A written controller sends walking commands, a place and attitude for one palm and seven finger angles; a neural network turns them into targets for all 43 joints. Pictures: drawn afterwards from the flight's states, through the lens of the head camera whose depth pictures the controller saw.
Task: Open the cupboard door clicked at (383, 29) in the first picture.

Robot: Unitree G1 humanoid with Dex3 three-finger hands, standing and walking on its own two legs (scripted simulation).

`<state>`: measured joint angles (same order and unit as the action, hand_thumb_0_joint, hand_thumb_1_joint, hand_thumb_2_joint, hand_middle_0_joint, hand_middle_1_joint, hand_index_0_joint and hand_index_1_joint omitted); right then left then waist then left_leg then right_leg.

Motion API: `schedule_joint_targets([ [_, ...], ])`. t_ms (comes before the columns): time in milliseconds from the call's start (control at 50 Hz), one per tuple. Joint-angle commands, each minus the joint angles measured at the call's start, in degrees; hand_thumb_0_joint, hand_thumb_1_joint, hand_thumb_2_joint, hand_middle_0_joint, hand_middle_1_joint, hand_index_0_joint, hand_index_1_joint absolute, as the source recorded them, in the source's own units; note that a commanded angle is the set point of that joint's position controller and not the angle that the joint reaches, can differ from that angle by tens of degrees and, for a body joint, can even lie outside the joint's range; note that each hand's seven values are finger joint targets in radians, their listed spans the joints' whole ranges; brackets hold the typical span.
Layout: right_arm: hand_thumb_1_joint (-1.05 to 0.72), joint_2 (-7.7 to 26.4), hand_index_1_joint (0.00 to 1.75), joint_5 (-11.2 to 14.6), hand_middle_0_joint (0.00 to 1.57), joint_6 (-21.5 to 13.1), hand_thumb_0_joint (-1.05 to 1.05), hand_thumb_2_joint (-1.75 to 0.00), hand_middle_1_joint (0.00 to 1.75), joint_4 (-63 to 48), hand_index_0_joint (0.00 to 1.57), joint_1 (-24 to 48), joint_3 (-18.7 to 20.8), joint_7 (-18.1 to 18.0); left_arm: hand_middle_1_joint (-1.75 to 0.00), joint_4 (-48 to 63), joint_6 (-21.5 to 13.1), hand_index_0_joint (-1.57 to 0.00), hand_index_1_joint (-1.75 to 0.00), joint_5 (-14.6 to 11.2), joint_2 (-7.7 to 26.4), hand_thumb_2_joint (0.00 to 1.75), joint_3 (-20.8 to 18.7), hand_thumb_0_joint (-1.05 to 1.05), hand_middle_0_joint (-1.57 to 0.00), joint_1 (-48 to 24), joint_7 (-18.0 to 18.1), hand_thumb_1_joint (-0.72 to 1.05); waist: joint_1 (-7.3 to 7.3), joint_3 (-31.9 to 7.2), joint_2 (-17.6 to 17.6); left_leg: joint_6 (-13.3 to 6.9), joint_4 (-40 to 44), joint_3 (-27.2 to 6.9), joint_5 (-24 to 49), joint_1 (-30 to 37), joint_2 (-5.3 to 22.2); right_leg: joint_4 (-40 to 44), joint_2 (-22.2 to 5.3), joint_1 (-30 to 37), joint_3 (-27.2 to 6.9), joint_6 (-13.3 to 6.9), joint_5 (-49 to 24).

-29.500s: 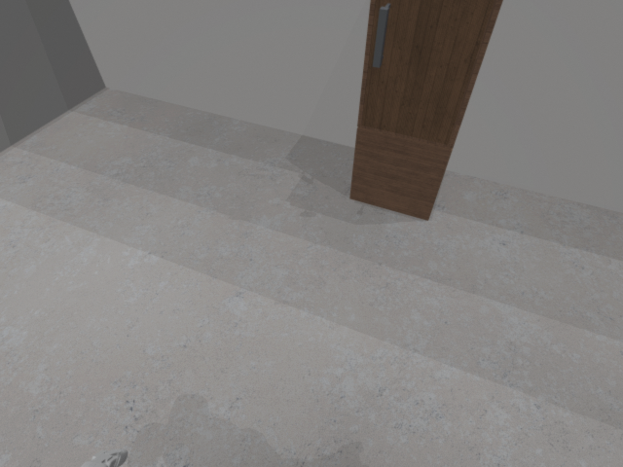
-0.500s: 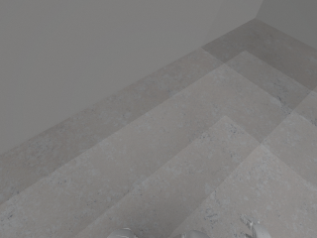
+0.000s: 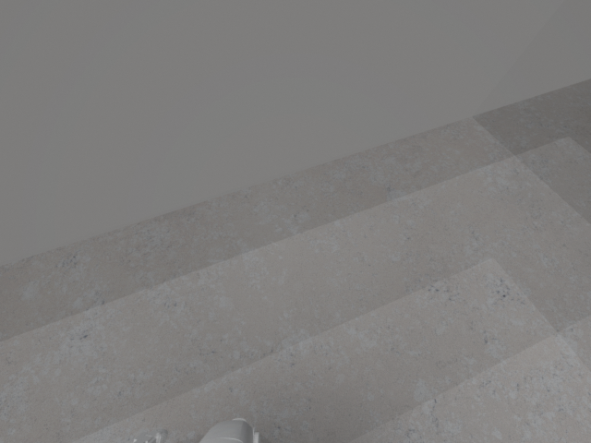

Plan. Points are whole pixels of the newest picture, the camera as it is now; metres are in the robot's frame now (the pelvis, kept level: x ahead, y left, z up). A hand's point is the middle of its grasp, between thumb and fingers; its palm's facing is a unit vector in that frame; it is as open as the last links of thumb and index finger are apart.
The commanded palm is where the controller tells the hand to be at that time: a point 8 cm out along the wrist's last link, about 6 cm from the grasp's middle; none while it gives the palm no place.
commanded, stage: turn to face it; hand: left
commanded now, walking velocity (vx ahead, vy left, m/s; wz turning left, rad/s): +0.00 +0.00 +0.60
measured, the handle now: out of the picture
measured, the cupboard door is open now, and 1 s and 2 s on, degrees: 51 51 51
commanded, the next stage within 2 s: none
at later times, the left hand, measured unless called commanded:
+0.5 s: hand out of the picture +0.06 +0.21 -0.15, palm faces +0.27 -0.91 -0.31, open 7.4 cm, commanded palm none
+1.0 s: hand out of the picture -0.05 +0.21 -0.17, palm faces +0.58 -0.77 -0.26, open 7.4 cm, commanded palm none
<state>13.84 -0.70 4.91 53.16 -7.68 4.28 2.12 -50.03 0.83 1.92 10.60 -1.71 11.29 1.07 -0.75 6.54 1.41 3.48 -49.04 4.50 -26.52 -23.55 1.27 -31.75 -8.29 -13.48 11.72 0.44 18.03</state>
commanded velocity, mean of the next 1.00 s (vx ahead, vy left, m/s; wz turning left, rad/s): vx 0.00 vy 0.00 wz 0.60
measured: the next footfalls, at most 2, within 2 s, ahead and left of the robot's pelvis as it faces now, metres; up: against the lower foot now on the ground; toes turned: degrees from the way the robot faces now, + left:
left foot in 0.08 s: +0.04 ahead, +0.13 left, +0.00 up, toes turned +9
right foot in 0.44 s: +0.07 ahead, -0.14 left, +0.00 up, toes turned +12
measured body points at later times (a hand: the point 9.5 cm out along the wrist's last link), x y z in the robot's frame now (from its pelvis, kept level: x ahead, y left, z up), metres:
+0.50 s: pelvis +0.01 -0.03 -0.01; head +0.07 -0.03 +0.44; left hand +0.04 +0.25 -0.13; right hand +0.15 -0.26 -0.17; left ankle -0.01 +0.11 -0.71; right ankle +0.03 -0.14 -0.74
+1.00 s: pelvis +0.02 -0.01 +0.00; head +0.06 +0.04 +0.44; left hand -0.08 +0.25 -0.15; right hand +0.26 -0.16 -0.13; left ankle -0.03 +0.08 -0.74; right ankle +0.08 -0.16 -0.66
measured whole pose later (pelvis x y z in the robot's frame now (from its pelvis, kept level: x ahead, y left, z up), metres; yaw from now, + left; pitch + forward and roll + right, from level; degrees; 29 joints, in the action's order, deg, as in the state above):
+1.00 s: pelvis +0.02 -0.01 +0.00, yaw +35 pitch +2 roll -1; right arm 12.8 -1.3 1.9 51.3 -6.7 2.9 0.4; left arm -52.3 3.7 1.3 15.5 -4.3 9.8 0.7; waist 0.9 6.2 2.2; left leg -1.7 -30.6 0.1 -15.1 -17.4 -0.8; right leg -62.9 -5.7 -28.7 1.6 5.0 25.1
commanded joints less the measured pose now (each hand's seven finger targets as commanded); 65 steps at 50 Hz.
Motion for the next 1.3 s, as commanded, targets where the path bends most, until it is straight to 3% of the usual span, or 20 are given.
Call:
schedule_joint_targets([
  [0, -0.90, 3.1, 0.30, 0.2, 0.20, -2.7, 0.00, -0.90, 0.30, -5.5, 0.20, 1.7, 0.4, -0.3, -0.30, 2.0, -1.2, -0.20, -0.30, -0.5, 14.3, 0.90, -4.8, 0.00, -0.20, 3.3, 0.4, 0.90, 1.84, -9.7, 9.9, -1.1, 14.4, 2.6, 5.9, 4.4, -1.2, 2.3, -12.4, 9.0, -5.4, -4.6, -31.5],
  [40, -0.90, 8.1, 0.30, -0.3, 0.20, -3.5, 0.00, -0.90, 0.30, -4.3, 0.20, -4.2, 1.7, -0.5, -0.30, 3.0, -0.7, -0.20, -0.30, -1.2, 12.6, 0.90, -4.7, 0.00, -0.20, 2.2, 0.0, 0.90, -1.88, -13.0, -0.3, -4.3, 24.8, -4.7, 21.5, 19.9, 4.5, -10.4, -9.4, -3.0, -1.3, 0.4, -19.6],
  [60, -0.90, 15.0, 0.30, -0.8, 0.20, -3.7, 0.00, -0.90, 0.30, -3.9, 0.20, -8.3, 3.4, -0.9, -0.30, 5.5, -0.4, -0.20, -0.30, -1.5, 8.2, 0.90, -3.6, 0.00, -0.20, 0.6, -0.5, 0.90, -4.34, -13.3, -19.2, -13.2, 26.9, -27.1, 42.4, 27.0, 20.8, -23.7, -0.6, -19.6, -0.1, 5.0, 15.9],
  [80, -0.90, 15.6, 0.30, -0.7, 0.20, -3.2, 0.00, -0.90, 0.30, -2.4, 0.20, -11.9, 3.4, -1.3, -0.30, 7.2, 0.3, -0.20, -0.30, -0.7, 8.8, 0.90, -2.7, 0.00, -0.20, -4.5, 0.0, 0.90, -5.99, -11.9, -14.8, -17.1, 27.7, -27.5, 40.8, 23.5, 24.1, -30.7, 0.3, -21.5, -7.0, 4.0, 20.5],
  [180, -0.90, 10.8, 0.30, -0.7, 0.20, -4.2, 0.00, -0.90, 0.30, -4.7, 0.20, -2.4, 1.9, -2.9, -0.30, 3.0, 0.7, -0.20, -0.30, -0.9, 8.1, 0.90, -3.4, 0.00, -0.20, -2.8, -0.7, 0.90, -0.43, -9.9, -9.8, -12.5, 28.7, -17.2, 33.6, 15.0, 12.9, -33.0, 1.8, -18.8, -11.8, 4.3, 6.1],
  [380, -0.90, 11.1, 0.30, -0.5, 0.20, -3.0, 0.00, -0.90, 0.30, -5.6, 0.20, 1.4, 2.9, -2.3, -0.30, 2.8, -0.3, -0.20, -0.30, -1.3, 8.5, 0.90, -3.5, 0.00, -0.20, 3.0, -0.3, 0.90, 2.49, -10.3, -10.1, -9.7, 23.2, -21.1, 24.7, 4.3, 7.6, 2.0, 7.6, 3.9, -8.5, 3.0, -1.9],
  [400, -0.90, 9.0, 0.30, 0.0, 0.20, -2.9, 0.00, -0.90, 0.30, -6.2, 0.20, 1.5, 2.7, -2.1, -0.30, 2.5, -0.9, -0.20, -0.30, -1.1, 10.9, 0.90, -4.0, 0.00, -0.20, 5.4, 0.1, 0.90, 3.67, -11.4, -4.5, -6.9, 18.1, -18.9, 18.0, -1.4, 4.2, 10.9, 2.7, 11.4, -12.8, 1.9, -3.8],
  [420, -0.90, 5.0, 0.30, 0.4, 0.20, -3.0, 0.00, -0.90, 0.30, -7.4, 0.20, 0.7, 2.1, -1.7, -0.30, 2.4, -1.4, -0.20, -0.30, -0.1, 16.2, 0.90, -5.2, 0.00, -0.20, 6.3, 0.7, 0.90, 4.08, -10.9, 12.8, -2.0, 4.8, -8.8, 1.2, -12.4, -4.3, 16.3, -12.8, 16.5, -29.0, -3.7, -5.8],
  [440, -0.90, 5.9, 0.30, -0.2, 0.20, -3.0, 0.00, -0.90, 0.30, -8.1, 0.20, 1.9, 2.1, -1.4, -0.30, 3.1, -1.2, -0.20, -0.30, -0.2, 17.5, 0.90, -4.6, 0.00, -0.20, 4.8, 0.7, 0.90, 4.04, -9.0, 13.8, -1.5, -9.8, -7.2, -9.2, -12.0, -4.4, 16.7, -20.8, 8.9, -31.5, -9.2, -12.2],
  [500, -0.90, 5.8, 0.30, -0.4, 0.20, -1.6, 0.00, -0.90, 0.30, -5.0, 0.20, 0.8, 2.2, -0.8, -0.30, 4.6, -1.2, -0.20, -0.30, -0.8, 10.8, 0.90, -3.1, 0.00, -0.20, -2.5, 1.1, 0.90, -0.19, -5.4, 11.4, -0.4, -23.0, -7.5, 0.6, -11.5, 0.3, 13.0, -11.8, 4.1, -17.9, -7.6, -20.6],
  [680, -0.90, 2.4, 0.30, 0.3, 0.20, -2.3, 0.00, -0.90, 0.30, -5.7, 0.20, 6.3, 0.1, -0.1, -0.30, 1.5, -1.5, -0.20, -0.30, -0.1, 13.7, 0.90, -4.3, 0.00, -0.20, 5.3, 0.9, 0.90, 3.66, -8.4, 11.6, -0.3, 5.2, 1.2, 0.0, -2.8, -0.8, 5.6, -12.3, 13.8, -7.3, -6.5, -40.3],
  [740, -0.90, 4.0, 0.30, 0.1, 0.20, -2.8, 0.00, -0.90, 0.30, -5.1, 0.20, 2.3, 0.4, -0.4, -0.30, 1.6, -1.3, -0.20, -0.30, -0.6, 14.5, 0.90, -4.8, 0.00, -0.20, 4.0, 0.4, 0.90, 1.12, -9.9, 9.7, -1.6, 16.5, 2.7, 8.0, 6.4, -2.0, -0.3, -11.9, 9.9, -4.1, -3.8, -37.8],
  [760, -0.90, 6.0, 0.30, -0.2, 0.20, -3.2, 0.00, -0.90, 0.30, -4.3, 0.20, -1.6, 1.0, -0.4, -0.30, 2.0, -1.1, -0.20, -0.30, -1.1, 14.1, 0.90, -4.9, 0.00, -0.20, 2.8, 0.2, 0.90, -1.48, -11.6, 6.2, -2.6, 23.2, 1.3, 15.9, 14.9, -0.8, -7.0, -11.3, 4.4, -2.1, -1.5, -32.6],
  [800, -0.90, 17.0, 0.30, -0.7, 0.20, -3.4, 0.00, -0.90, 0.30, -3.2, 0.20, -9.7, 3.7, -1.2, -0.30, 6.4, -0.4, -0.20, -0.30, -1.3, 7.8, 0.90, -2.9, 0.00, -0.20, -0.9, -0.2, 0.90, -5.85, -14.5, -20.5, -16.8, 27.1, -29.6, 52.4, 27.8, 23.7, -30.7, 0.9, -20.8, -3.4, 4.6, 21.8],
  [840, -0.90, 14.9, 0.30, -0.7, 0.20, -3.5, 0.00, -0.90, 0.30, -3.0, 0.20, -8.8, 3.3, -2.5, -0.30, 5.9, 0.5, -0.20, -0.30, -1.0, 8.3, 0.90, -3.3, 0.00, -0.20, -5.3, 0.4, 0.90, -4.97, -13.3, -14.4, -17.0, 27.0, -26.3, 41.0, 22.2, 20.0, -36.5, 0.8, -22.9, -11.2, 3.9, 16.5],
  [940, -0.90, 10.8, 0.30, -0.6, 0.20, -4.3, 0.00, -0.90, 0.30, -4.7, 0.20, -1.4, 1.8, -2.8, -0.30, 2.6, 0.8, -0.20, -0.30, -0.9, 8.3, 0.90, -3.5, 0.00, -0.20, -1.3, -0.7, 0.90, -0.07, -10.3, -9.2, -12.4, 28.4, -16.5, 36.3, 16.0, 11.9, -31.3, 2.2, -17.8, -11.6, 4.7, 5.3],
  [1140, -0.90, 11.0, 0.30, -0.4, 0.20, -3.1, 0.00, -0.90, 0.30, -5.1, 0.20, 0.5, 2.8, -2.4, -0.30, 3.5, -0.4, -0.20, -0.30, -1.5, 8.5, 0.90, -3.2, 0.00, -0.20, 1.2, -0.3, 0.90, 1.96, -10.8, -10.6, -10.1, 22.4, -22.3, 31.4, 6.4, 7.8, 1.1, 7.8, 2.9, -8.8, 3.4, -2.0],
  [1160, -0.90, 9.5, 0.30, 0.0, 0.20, -3.2, 0.00, -0.90, 0.30, -5.6, 0.20, 0.9, 2.6, -2.2, -0.30, 3.1, -1.1, -0.20, -0.30, -1.3, 10.6, 0.90, -3.8, 0.00, -0.20, 4.2, 0.1, 0.90, 3.53, -12.1, -5.5, -7.3, 17.8, -20.5, 25.3, 1.9, 4.7, 9.8, 4.3, 10.8, -11.7, 2.7, -7.0],
  [1200, -0.90, 5.6, 0.30, 0.1, 0.20, -3.2, 0.00, -0.90, 0.30, -7.4, 0.20, 0.3, 2.1, -1.6, -0.30, 3.0, -1.5, -0.20, -0.30, -0.2, 18.1, 0.90, -4.6, 0.00, -0.20, 5.4, 0.8, 0.90, 3.90, -11.6, 14.6, -1.2, -8.9, -7.2, -10.5, -11.0, -5.3, 15.1, -21.0, 13.1, -31.4, -8.3, -20.2],
  [1280, -0.90, 4.8, 0.30, -0.2, 0.20, -1.6, 0.00, -0.90, 0.30, -4.0, 0.20, -0.3, 1.7, -0.7, -0.30, 4.6, -1.5, -0.20, -0.30, -0.9, 10.3, 0.90, -2.9, 0.00, -0.20, -2.3, 1.2, 0.90, -0.35, -7.2, 10.5, 0.2, -21.7, -6.8, 0.9, -10.6, 0.3, 11.0, -10.7, 7.0, -14.4, -7.1, -29.2],
])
